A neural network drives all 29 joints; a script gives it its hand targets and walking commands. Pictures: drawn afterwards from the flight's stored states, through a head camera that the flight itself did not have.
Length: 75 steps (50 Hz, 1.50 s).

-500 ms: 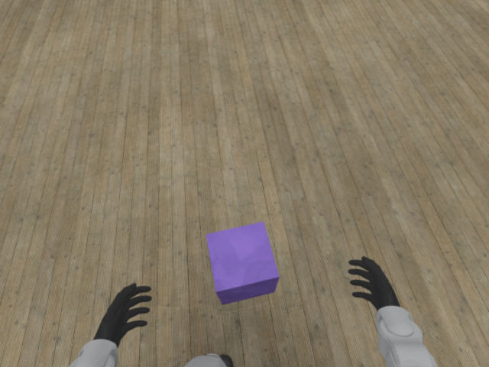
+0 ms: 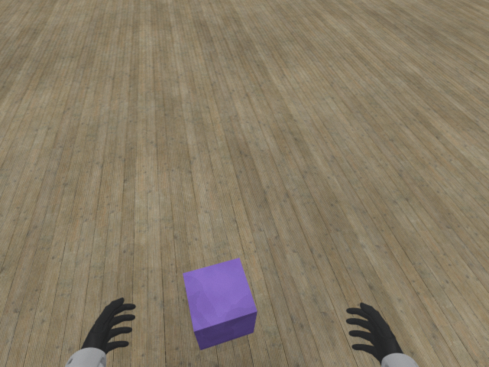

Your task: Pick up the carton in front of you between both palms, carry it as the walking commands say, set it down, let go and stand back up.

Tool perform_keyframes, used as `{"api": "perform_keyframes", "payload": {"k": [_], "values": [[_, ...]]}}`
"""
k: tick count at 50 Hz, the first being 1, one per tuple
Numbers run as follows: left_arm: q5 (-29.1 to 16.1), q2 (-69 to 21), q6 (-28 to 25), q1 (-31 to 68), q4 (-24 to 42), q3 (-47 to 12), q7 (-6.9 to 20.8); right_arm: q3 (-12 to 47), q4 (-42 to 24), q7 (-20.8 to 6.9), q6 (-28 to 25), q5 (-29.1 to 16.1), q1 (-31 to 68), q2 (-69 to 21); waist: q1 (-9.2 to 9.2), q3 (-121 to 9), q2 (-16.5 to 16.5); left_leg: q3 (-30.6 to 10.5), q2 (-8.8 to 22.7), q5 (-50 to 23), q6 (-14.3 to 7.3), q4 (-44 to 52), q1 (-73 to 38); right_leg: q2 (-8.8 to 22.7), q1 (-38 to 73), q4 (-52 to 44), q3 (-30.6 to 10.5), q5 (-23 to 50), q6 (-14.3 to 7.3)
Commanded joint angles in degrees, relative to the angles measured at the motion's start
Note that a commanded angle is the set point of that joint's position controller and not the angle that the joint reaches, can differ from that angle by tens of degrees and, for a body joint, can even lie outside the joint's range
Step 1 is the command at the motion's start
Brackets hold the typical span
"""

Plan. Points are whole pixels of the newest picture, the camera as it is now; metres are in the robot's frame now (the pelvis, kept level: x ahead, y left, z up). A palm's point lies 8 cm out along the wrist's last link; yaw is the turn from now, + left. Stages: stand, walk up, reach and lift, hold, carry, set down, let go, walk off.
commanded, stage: let go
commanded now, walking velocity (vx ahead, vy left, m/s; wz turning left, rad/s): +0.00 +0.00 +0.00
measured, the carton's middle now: (219, 304) +0.44 +0.07 -0.65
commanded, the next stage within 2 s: stand in 0.12 s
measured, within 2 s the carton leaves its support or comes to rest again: neither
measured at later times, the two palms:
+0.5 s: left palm out of the picture +0.15 +0.31 -0.10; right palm out of the picture +0.13 -0.27 -0.07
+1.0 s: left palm out of the picture +0.13 +0.32 -0.11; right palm out of the picture +0.11 -0.27 -0.08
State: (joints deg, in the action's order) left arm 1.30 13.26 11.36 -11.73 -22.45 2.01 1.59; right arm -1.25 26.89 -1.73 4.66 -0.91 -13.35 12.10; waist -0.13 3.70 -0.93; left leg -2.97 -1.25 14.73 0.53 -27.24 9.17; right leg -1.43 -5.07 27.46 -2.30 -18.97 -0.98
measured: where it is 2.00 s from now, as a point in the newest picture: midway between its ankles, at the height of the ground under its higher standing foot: outside the picture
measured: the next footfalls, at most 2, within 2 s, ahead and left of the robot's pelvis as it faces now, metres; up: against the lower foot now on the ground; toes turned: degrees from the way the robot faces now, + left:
none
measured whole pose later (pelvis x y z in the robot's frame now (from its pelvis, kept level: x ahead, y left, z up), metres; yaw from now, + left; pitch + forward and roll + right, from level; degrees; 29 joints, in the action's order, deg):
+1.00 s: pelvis +0.01 +0.03 +0.00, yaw -2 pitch -1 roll +0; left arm 2.0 20.9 -0.2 -9.1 -51.4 0.4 -1.6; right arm -1.5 53.7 0.9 0.1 1.5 -7.0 19.7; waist 0.5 1.2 -2.3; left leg -0.4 -2.1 14.5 -2.0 -25.4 9.7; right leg 0.2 -4.8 22.6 -4.2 -16.7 1.6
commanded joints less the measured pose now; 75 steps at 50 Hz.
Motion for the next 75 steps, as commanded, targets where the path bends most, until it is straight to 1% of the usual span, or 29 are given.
{"api": "perform_keyframes", "payload": {"k": [1, 6, 7, 8, 9, 10, 11, 12, 13, 15, 18, 20, 23, 30, 39, 55, 65, 75], "values": [[-0.25, 5.57, 0.27, 1.86, 5.79, 1.32, -0.57, -1.90, -5.13, 0.28, -0.36, 0.37, 2.39, 5.30, -0.11, -2.66, -1.16, 2.93, -3.09, -11.31, 0.48, 1.58, -4.93, 0.40, -4.88, -5.16, 0.47, 19.71, 1.85], [-0.22, 5.29, 1.54, 2.37, 6.96, 1.03, -0.81, -2.31, -4.89, -0.38, 0.72, 0.86, 2.71, 5.32, 0.34, -1.92, -0.18, 2.23, -2.61, -9.87, 0.49, 1.99, -6.07, 0.01, -5.82, -5.34, 1.09, 15.49, 0.92], [0.60, 11.75, -3.27, 4.74, -0.65, 2.76, -2.71, -4.09, 3.36, 1.62, -0.98, 3.95, 2.71, 12.09, -0.31, -0.50, -7.53, -0.45, 2.72, -4.54, 0.54, 1.02, 3.07, 2.74, -10.56, -5.05, -0.89, 3.20, 2.07], [1.10, 11.39, -5.53, 3.15, -1.83, 2.67, -3.09, -4.34, 3.42, 2.18, -1.98, 4.30, 1.75, 13.07, 0.23, -0.72, -5.95, -1.59, 2.97, 0.35, -0.16, 1.93, 3.31, 3.33, -10.74, -5.60, -3.01, -3.21, 1.46], [1.57, 10.87, -6.95, 2.54, -3.12, 2.51, -2.98, -4.09, 4.38, 2.24, -2.75, 4.45, 2.44, 12.83, 0.50, -0.66, -3.25, -2.30, 3.11, 4.86, -0.50, 2.94, 4.70, 3.27, -11.86, -5.54, -3.84, -6.82, 1.18], [1.85, 10.79, -8.06, 2.51, -4.06, 2.46, -2.84, -4.09, 5.13, 2.27, -3.48, 4.44, 3.11, 13.02, 0.64, -0.69, -0.68, -3.36, 3.53, 8.46, -0.95, 4.22, 6.11, 3.21, -11.49, -4.92, -4.14, -7.59, 1.03], [1.92, 10.57, -8.93, 2.38, -4.94, 2.42, -2.70, -4.02, 5.51, 2.39, -4.02, 4.30, 4.03, 12.79, 0.53, -1.10, 1.39, -4.23, 4.05, 10.30, -1.33, 5.26, 7.25, 2.99, -10.47, -3.97, -3.98, -6.25, 1.02], [1.81, 10.50, -9.62, 2.49, -5.91, 2.39, -2.34, -3.95, 6.06, 2.30, -4.39, 4.22, 4.86, 12.79, 0.39, -2.25, 2.90, -4.83, 4.41, 9.81, -1.70, 5.96, 7.48, 2.76, -9.07, -3.10, -3.54, -3.32, 1.04], [1.72, 10.62, -10.20, 2.32, -6.89, 2.36, -2.10, -3.82, 6.47, 2.29, -4.59, 4.15, 5.52, 12.87, 0.15, -3.04, 3.52, -5.14, 4.81, 8.12, -2.03, 6.13, 7.42, 2.68, -7.87, -2.44, -3.22, -0.25, 1.12], [1.61, 11.22, -11.06, 1.92, -8.75, 2.31, -1.97, -3.69, 7.45, 2.28, -4.84, 3.98, 5.80, 13.11, 0.03, -4.53, 3.34, -4.76, 5.06, 2.16, -2.38, 5.02, 5.96, 2.96, -6.41, -2.32, -3.34, 4.85, 1.23], [1.33, 12.46, -11.65, 1.86, -10.99, 2.19, -2.24, -3.66, 9.37, 2.40, -5.04, 3.55, 4.77, 13.78, 0.50, -6.64, 2.38, -3.44, 5.03, -9.56, -2.30, 2.01, 2.27, 3.68, -5.64, -2.49, -3.97, 11.79, 1.32], [1.12, 13.03, -11.69, 1.86, -12.38, 1.97, -2.48, -3.63, 10.71, 2.57, -5.04, 3.36, 4.24, 14.47, 0.72, -7.72, 2.29, -2.96, 5.16, -14.96, -2.20, 0.83, 0.44, 3.90, -5.03, -2.21, -4.01, 15.29, 1.38], [0.96, 13.43, -11.61, 1.45, -14.31, 1.60, -2.82, -3.49, 12.42, 2.91, -4.93, 3.17, 4.17, 15.43, 0.60, -8.13, 2.29, -2.97, 5.51, -18.36, -2.18, 0.58, -0.47, 4.01, -3.97, -1.87, -3.78, 17.67, 1.34], [0.84, 14.22, -11.62, 1.71, -18.07, 1.09, -3.30, -3.04, 15.92, 3.16, -5.07, 2.86, 5.18, 16.60, 0.39, -7.42, 1.41, -3.16, 5.83, -21.55, -2.20, 1.20, -1.26, 4.53, -2.66, -2.43, -3.66, 20.07, 1.24], [0.70, 14.74, -11.87, 3.13, -22.10, 0.58, -3.50, -2.58, 20.03, 3.04, -5.22, 2.62, 6.76, 16.85, 0.56, -6.87, 0.98, -3.44, 6.10, -21.55, -2.17, 2.85, -2.58, 5.21, -2.00, -4.17, -3.85, 19.88, 1.33], [0.63, 16.07, -12.41, 4.38, -28.77, -0.27, -3.27, -1.97, 26.65, 2.69, -5.23, 2.26, 8.84, 17.93, 0.62, -4.79, 0.86, -4.48, 6.65, -14.54, -2.19, 6.91, -2.70, 6.45, -1.73, -8.61, -4.76, 15.32, 1.32], [0.47, 16.77, -12.64, 4.90, -31.67, -0.68, -3.06, -1.58, 29.49, 2.55, -5.37, 2.06, 9.46, 18.69, 0.57, -4.09, 0.76, -5.02, 6.83, -11.97, -2.16, 8.43, -2.46, 6.85, -1.93, -10.32, -5.01, 13.19, 1.08], [0.31, 17.31, -12.77, 5.35, -33.50, -0.88, -2.90, -1.25, 31.31, 2.49, -5.51, 1.92, 9.78, 19.24, 0.55, -4.07, 0.77, -5.37, 6.95, -11.68, -2.14, 9.10, -2.45, 7.08, -1.87, -11.21, -5.00, 12.56, 0.89]]}}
